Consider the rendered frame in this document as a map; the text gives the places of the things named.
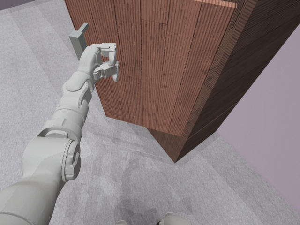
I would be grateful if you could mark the handle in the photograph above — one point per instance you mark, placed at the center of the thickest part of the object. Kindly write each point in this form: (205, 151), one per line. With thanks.
(78, 40)

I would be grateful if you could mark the left robot upper arm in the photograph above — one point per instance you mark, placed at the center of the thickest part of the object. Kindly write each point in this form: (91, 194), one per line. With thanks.
(48, 164)

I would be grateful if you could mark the right robot thigh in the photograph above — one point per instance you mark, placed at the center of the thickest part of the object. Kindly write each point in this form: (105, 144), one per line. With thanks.
(174, 220)

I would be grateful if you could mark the robot left hand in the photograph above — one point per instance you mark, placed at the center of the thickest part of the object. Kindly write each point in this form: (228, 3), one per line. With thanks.
(91, 61)

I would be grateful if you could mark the robot left forearm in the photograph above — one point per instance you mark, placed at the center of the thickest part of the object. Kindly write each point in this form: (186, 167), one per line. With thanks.
(70, 114)

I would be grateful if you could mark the cupboard door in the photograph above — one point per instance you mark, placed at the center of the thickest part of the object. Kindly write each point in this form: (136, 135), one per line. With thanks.
(165, 50)

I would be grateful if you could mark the right robot shin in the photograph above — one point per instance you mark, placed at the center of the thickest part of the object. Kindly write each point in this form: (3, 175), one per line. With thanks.
(169, 213)

